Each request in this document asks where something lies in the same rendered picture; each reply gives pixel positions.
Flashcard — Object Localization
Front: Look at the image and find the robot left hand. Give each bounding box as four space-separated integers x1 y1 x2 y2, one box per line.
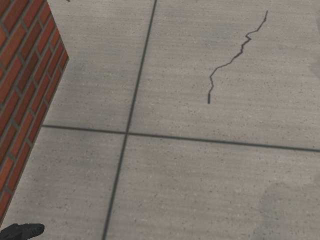
0 223 45 240

